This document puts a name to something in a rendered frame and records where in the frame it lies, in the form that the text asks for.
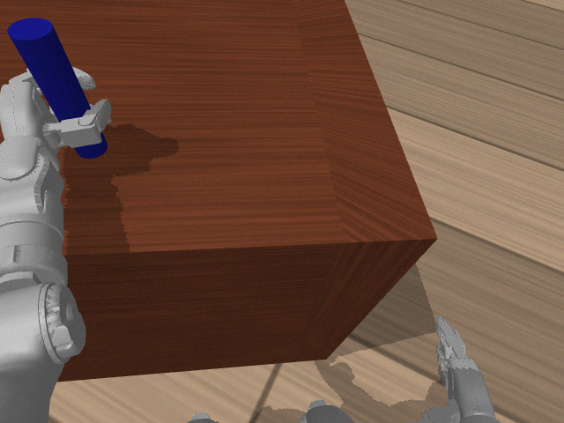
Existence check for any can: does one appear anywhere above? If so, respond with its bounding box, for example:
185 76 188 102
7 18 108 159

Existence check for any left robot hand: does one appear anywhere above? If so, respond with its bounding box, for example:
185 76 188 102
0 66 112 155

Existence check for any right robot hand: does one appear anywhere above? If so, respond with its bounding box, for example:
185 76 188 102
412 316 495 423

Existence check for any left robot arm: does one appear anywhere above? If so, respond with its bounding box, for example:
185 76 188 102
0 136 86 423

